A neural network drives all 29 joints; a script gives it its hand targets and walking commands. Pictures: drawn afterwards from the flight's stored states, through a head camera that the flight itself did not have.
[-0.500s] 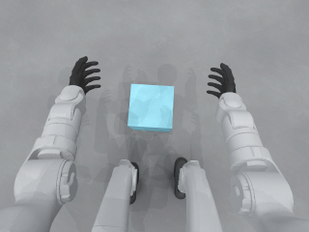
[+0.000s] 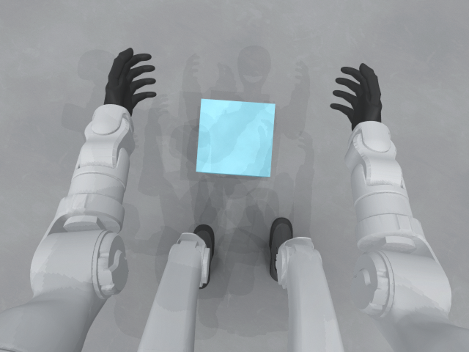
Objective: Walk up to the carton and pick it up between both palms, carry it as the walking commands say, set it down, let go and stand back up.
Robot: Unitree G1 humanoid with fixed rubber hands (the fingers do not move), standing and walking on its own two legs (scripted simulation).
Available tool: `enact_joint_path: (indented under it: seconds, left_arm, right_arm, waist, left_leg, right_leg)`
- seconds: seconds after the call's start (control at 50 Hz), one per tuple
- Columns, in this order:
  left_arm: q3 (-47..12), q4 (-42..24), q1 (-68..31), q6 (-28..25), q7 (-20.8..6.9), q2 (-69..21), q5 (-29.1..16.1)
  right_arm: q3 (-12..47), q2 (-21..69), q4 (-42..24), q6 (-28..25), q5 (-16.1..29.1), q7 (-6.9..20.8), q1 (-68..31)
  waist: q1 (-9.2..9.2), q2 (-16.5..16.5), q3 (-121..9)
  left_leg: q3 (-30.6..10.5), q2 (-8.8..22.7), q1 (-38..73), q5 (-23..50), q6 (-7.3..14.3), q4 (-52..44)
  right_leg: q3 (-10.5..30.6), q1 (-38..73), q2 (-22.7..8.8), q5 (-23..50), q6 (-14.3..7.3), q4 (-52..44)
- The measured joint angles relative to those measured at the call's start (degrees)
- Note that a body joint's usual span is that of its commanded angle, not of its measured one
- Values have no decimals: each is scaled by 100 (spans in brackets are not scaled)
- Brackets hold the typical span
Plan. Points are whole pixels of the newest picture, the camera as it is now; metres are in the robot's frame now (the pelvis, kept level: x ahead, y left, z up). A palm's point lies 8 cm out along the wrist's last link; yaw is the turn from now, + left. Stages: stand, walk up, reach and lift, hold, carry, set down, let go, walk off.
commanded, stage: reach and lift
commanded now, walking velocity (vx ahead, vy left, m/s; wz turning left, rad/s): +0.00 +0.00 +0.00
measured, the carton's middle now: (235, 142) +0.47 +0.03 -0.53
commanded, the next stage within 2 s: none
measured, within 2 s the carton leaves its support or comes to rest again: neither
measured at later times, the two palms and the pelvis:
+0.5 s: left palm (153, 126) +0.46 +0.20 -0.30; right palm (322, 136) +0.46 -0.16 -0.31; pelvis -0.04 -0.01 -0.16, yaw +0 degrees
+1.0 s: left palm (173, 138) +0.45 +0.19 -0.44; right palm (311, 138) +0.48 -0.17 -0.43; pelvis -0.04 -0.01 -0.24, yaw -1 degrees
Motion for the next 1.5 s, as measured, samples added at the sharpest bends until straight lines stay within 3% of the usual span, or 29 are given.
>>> enact_joint_path:
  seconds: [0.14,0.26,0.38,0.52,0.7,0.84,0.92,1.06,1.28,1.5]
  left_arm:
    - [-165,72,-401,6,262,29,-86]
    - [-451,-140,-578,95,458,190,-368]
    - [-668,-370,-621,220,502,412,-720]
    - [-757,18,-936,279,458,584,-1028]
    - [-878,962,-1589,14,496,587,-1099]
    - [-1077,1029,-1632,-221,635,657,-1336]
    - [-1296,909,-1682,-324,654,741,-1487]
    - [-1463,1343,-1899,-391,615,699,-1327]
    - [-2063,1387,-2106,-479,620,924,-1826]
    - [-1878,1708,-2259,-491,604,767,-1588]
  right_arm:
    - [55,-117,347,-56,114,-102,-518]
    - [395,-187,123,49,496,-357,-743]
    - [765,-334,-175,211,899,-541,-810]
    - [896,-365,160,282,1010,-649,-1096]
    - [1037,-520,1052,14,1094,-627,-1632]
    - [1444,-756,1357,-138,1431,-623,-1960]
    - [1509,-1026,1176,-290,1692,-614,-2178]
    - [1615,-1061,2357,-369,1861,-379,-2561]
    - [1669,-1117,2718,-627,1995,-404,-3059]
    - [1633,-1034,2956,-668,1919,-397,-3030]
  waist:
    - [-18,-42,91]
    - [-39,-66,280]
    - [15,-36,806]
    - [60,19,1019]
    - [60,5,1374]
    - [39,-59,1820]
    - [-1,-176,2165]
    - [118,-299,2167]
    - [88,-285,2619]
    - [99,-248,2491]
  left_leg:
    - [-4,-19,-972,-303,-8,1103]
    - [-27,-8,-1810,-599,-57,2181]
    - [-48,4,-2122,-842,-97,3055]
    - [-74,-8,-2520,-963,-140,3757]
    - [-110,-4,-2990,-1083,-164,4506]
    - [-108,14,-3257,-1199,-156,5010]
    - [-129,4,-3239,-1276,-154,5267]
    - [-115,5,-3593,-1316,-147,5603]
    - [-50,-18,-3664,-1362,-106,6016]
    - [-80,-25,-3728,-1290,-120,5972]
  right_leg:
    - [31,-991,-1,-292,3,1108]
    - [46,-1865,33,-558,-21,2191]
    - [57,-2222,69,-762,-43,3073]
    - [63,-2653,85,-856,-63,3779]
    - [61,-3142,125,-913,-50,4482]
    - [87,-3431,172,-969,-14,4947]
    - [78,-3410,175,-1025,-3,5183]
    - [111,-3778,203,-1031,30,5499]
    - [199,-3865,214,-1066,96,5917]
    - [170,-3917,210,-1000,77,5866]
